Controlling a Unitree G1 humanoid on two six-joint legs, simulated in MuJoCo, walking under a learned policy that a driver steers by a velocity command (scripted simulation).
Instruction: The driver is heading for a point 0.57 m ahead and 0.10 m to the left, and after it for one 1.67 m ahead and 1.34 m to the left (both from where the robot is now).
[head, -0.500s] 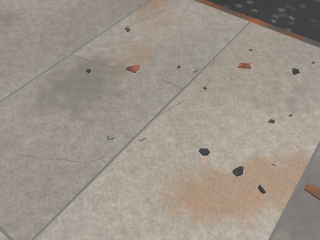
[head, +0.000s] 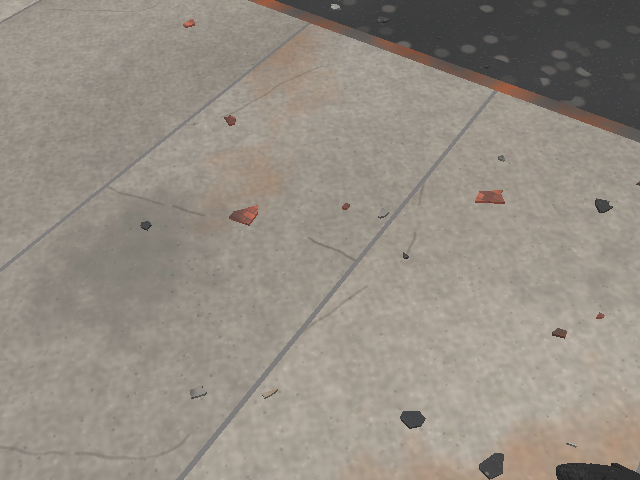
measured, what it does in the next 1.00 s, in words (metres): walks ahead: left foot, then right foot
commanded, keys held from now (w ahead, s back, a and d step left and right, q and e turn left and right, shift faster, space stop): w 0.42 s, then w+q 0.20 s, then q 0.38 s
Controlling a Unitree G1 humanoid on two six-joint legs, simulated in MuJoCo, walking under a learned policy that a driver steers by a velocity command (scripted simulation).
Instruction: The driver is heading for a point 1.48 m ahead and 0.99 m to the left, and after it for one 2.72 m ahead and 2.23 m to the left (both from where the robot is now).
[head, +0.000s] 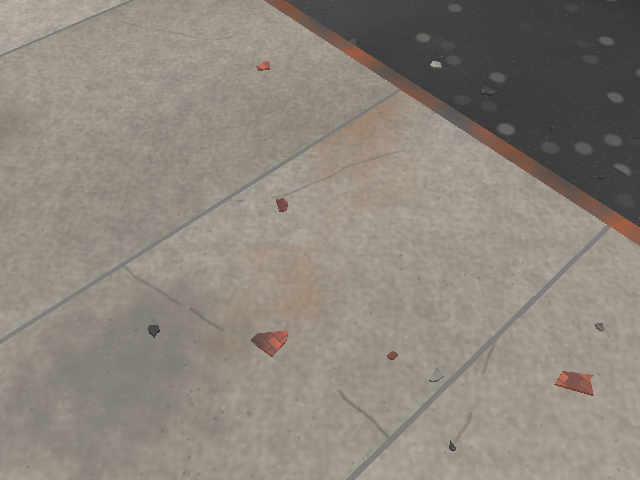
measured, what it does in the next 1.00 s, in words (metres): steps on the spot, turning left: left foot, then right foot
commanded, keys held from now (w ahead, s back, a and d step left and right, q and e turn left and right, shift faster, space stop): q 0.84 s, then w+q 0.16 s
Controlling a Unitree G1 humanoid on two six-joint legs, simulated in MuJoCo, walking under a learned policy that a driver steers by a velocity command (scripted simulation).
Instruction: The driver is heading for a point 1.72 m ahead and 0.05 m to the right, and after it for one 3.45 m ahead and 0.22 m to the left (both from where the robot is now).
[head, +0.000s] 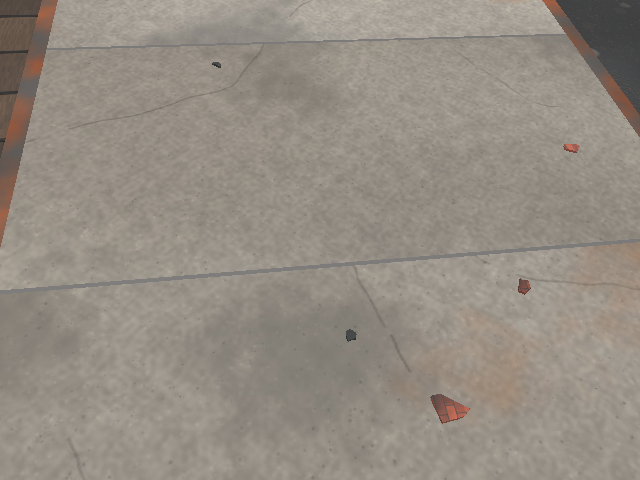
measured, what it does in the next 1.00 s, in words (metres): walks ahead: right foot, then left foot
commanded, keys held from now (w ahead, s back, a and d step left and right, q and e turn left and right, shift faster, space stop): w+q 0.06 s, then w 0.82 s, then w+e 0.12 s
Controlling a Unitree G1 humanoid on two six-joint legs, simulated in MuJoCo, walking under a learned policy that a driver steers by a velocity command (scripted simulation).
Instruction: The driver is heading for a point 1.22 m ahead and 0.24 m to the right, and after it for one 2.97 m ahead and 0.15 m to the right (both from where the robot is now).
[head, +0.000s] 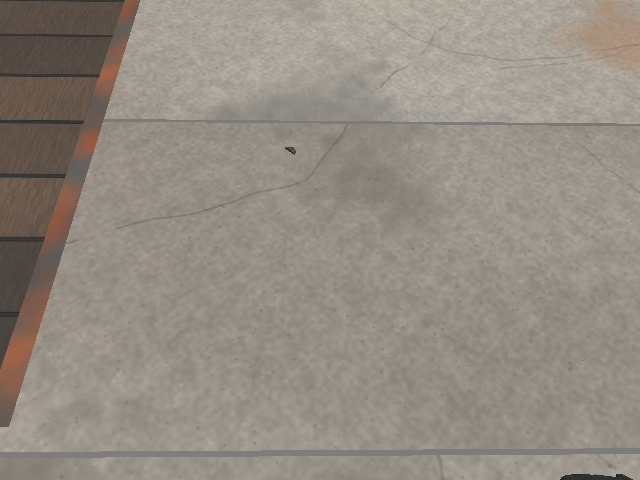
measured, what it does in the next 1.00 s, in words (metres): walks ahead, turning right: right foot, then left foot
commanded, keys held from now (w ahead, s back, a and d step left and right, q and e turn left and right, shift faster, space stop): w+e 0.50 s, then w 0.26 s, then no key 0.24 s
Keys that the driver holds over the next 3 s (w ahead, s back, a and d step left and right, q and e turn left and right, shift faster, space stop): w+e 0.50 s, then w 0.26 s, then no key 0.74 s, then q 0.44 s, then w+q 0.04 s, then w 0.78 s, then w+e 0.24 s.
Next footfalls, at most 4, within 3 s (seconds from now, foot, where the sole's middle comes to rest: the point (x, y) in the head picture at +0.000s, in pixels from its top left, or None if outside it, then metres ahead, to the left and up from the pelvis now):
0.44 right None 0.39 -0.16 -0.77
0.92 left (361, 350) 0.74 -0.05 -0.77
1.26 right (464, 405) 0.62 -0.27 -0.77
2.32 right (461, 350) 0.75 -0.28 -0.77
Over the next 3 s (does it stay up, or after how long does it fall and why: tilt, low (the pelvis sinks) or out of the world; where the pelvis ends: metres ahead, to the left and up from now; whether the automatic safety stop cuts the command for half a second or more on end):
stays up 1.04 -0.13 0.02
